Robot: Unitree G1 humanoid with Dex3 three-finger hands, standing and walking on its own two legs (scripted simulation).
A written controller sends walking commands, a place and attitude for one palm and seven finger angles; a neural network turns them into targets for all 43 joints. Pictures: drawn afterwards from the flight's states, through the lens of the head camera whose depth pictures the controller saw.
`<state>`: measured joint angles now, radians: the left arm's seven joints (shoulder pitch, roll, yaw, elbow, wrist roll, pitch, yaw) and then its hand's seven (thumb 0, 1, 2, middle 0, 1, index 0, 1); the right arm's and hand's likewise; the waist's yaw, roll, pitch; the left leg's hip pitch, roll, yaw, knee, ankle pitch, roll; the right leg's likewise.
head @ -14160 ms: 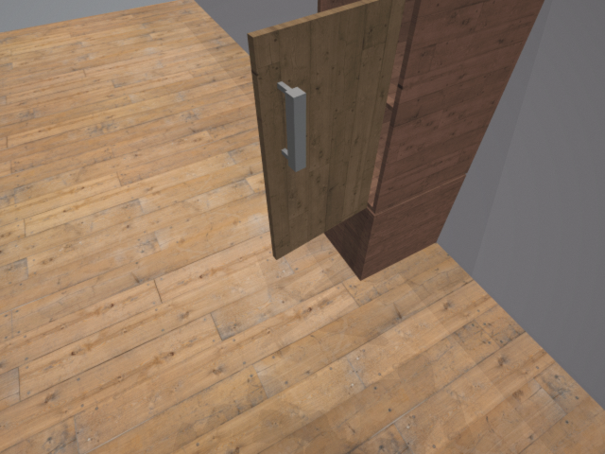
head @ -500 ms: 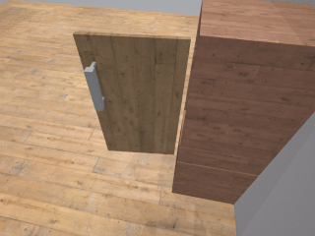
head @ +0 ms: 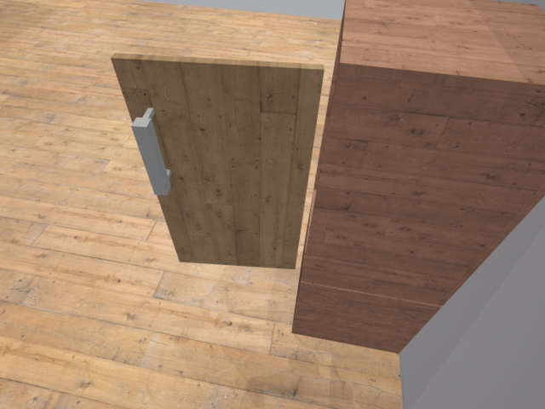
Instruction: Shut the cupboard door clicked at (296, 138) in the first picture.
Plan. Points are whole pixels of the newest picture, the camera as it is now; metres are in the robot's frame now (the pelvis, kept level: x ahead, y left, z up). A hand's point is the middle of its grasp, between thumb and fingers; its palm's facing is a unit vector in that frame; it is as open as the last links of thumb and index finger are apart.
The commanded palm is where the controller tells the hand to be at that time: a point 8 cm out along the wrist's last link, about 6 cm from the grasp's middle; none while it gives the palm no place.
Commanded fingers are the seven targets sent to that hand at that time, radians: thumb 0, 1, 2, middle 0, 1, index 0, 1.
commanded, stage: shuffle to correct the standing spot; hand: left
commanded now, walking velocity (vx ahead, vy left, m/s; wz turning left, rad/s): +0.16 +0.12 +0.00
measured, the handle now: (156, 152) +0.53 +0.26 +0.08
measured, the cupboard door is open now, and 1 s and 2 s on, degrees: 97 97 97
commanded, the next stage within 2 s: come to a stop and stand still in 0.24 s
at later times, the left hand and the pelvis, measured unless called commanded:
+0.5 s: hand out of the picture +0.07 +0.21 -0.18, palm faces +0.03 -0.98 -0.18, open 7.4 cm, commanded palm none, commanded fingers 0.00 0.90 0.90 -0.20 -0.30 -0.20 -0.30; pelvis +0.06 +0.03 -0.01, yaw -1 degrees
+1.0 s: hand out of the picture +0.10 +0.20 -0.17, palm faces -0.02 -0.97 -0.24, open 7.3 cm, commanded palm none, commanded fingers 0.00 0.90 0.90 -0.20 -0.30 -0.20 -0.30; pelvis +0.04 +0.02 -0.01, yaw -2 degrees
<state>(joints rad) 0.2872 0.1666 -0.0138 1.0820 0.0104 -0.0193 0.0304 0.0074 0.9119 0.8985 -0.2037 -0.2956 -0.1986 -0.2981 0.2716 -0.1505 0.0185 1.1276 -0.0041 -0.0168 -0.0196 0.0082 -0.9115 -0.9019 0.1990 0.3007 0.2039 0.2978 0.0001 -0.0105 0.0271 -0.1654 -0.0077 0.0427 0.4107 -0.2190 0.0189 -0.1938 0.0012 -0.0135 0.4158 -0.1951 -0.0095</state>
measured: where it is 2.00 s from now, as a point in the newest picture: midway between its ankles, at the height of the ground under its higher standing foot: outside the picture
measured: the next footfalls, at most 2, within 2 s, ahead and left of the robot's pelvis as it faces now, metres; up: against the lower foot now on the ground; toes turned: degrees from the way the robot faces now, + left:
none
